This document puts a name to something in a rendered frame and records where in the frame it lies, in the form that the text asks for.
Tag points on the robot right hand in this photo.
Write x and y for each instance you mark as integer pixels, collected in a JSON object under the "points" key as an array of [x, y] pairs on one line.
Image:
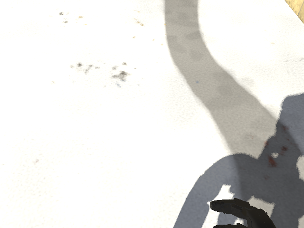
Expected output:
{"points": [[256, 218]]}

